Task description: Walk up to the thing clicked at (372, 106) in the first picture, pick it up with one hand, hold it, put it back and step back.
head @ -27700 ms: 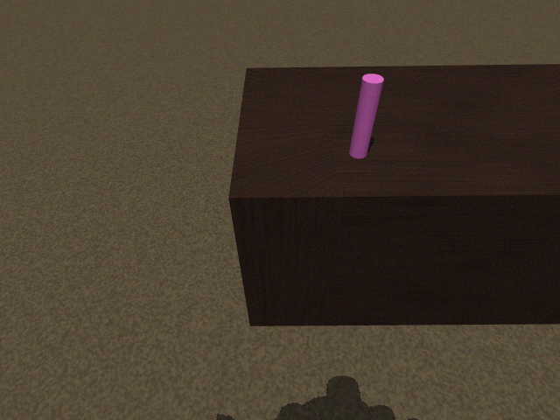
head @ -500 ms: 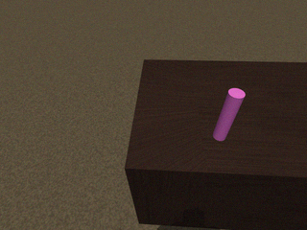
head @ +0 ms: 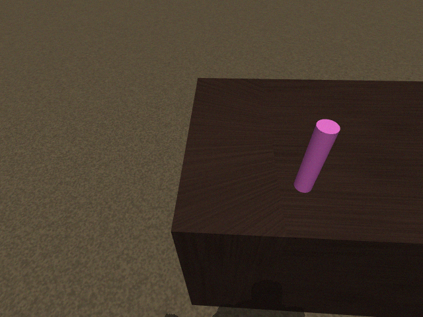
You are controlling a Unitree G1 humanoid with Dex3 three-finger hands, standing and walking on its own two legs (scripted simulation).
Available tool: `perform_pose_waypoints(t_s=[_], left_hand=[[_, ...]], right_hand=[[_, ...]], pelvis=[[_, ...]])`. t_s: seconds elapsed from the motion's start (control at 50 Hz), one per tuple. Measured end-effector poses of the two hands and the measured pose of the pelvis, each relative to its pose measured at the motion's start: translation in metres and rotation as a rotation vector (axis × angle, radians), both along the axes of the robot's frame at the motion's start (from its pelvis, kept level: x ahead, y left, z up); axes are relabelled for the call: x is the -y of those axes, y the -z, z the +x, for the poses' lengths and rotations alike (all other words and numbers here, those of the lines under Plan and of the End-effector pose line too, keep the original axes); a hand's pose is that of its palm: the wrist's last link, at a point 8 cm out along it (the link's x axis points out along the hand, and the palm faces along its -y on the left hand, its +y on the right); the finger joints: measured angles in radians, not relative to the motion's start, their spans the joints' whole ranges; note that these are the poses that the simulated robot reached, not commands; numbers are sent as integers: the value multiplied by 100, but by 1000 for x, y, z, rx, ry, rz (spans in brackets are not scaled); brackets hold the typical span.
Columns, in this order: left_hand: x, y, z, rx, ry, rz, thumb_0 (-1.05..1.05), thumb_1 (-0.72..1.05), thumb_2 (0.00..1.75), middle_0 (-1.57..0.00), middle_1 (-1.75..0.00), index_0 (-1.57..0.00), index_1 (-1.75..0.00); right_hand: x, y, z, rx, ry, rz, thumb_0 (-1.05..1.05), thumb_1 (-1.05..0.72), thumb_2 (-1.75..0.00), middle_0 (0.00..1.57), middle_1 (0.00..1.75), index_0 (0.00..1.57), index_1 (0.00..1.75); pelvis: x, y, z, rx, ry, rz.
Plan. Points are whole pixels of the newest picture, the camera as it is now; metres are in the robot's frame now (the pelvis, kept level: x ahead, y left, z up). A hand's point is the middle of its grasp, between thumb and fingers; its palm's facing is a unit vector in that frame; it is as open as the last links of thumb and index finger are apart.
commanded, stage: stand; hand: right
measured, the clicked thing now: (313, 159) +0.47 -0.21 +0.02
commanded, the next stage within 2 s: step back in 0.80 s
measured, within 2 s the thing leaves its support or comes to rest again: neither
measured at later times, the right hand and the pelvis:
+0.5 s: hand out of the picture +0.07 -0.25 -0.16, palm faces -0.04 +0.94 -0.34, open 7.4 cm; pelvis +0.00 +0.00 +0.00, yaw +0 degrees
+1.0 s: hand out of the picture +0.05 -0.26 -0.16, palm faces -0.03 +0.92 -0.39, open 7.4 cm; pelvis -0.04 +0.02 -0.01, yaw +1 degrees
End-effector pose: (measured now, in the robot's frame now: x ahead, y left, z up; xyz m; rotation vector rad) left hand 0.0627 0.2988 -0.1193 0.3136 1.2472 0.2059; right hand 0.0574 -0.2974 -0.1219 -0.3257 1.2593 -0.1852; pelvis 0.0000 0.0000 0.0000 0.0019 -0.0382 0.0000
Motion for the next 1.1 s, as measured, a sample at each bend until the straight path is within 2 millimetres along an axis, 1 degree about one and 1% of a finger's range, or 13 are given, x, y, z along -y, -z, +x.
perform_pose_waypoints(t_s=[0.14,0.24,0.56,0.82,0.9,0.98,1.04,1.1], left_hand=[[1,-1,7,21,6,1,1,90,90,-20,-30,-21,-30],[1,-2,8,28,6,0,1,90,90,-20,-30,-21,-30],[-1,0,1,1,-4,0,1,90,90,-20,-30,-21,-30],[-1,-1,4,18,-8,0,1,90,90,-20,-30,-21,-30],[-8,1,3,40,-29,11,1,90,90,-20,-30,-21,-30],[-24,5,2,55,0,31,1,90,90,-20,-30,-21,-30],[-40,13,7,79,29,40,1,90,90,-20,-30,-21,-30],[-59,26,13,125,41,32,1,90,90,-20,-30,-21,-30]], right_hand=[[0,-1,9,25,-4,2,1,-90,-89,20,30,21,30],[0,-2,12,32,-7,2,0,-90,-89,20,30,21,30],[-1,-1,5,8,-4,1,1,-90,-89,20,30,21,30],[-1,-1,7,19,-2,4,1,-90,-89,20,30,21,30],[3,2,6,21,3,-9,0,-90,-89,20,30,21,30],[2,3,-3,21,3,-40,0,-90,-89,20,30,21,30],[-4,2,-20,17,5,-70,0,-90,-89,20,30,21,30],[-14,5,-45,-9,1,-113,0,-90,-89,20,30,20,30]], pelvis=[[0,0,1,1,0,-1],[1,0,1,2,0,-3],[0,0,2,-1,2,-1],[0,0,0,0,0,-2],[-4,6,-16,-2,-6,-5],[-17,12,-35,-6,-10,-1],[-31,20,-48,-15,-18,-9],[-47,32,-62,-16,-30,-12]])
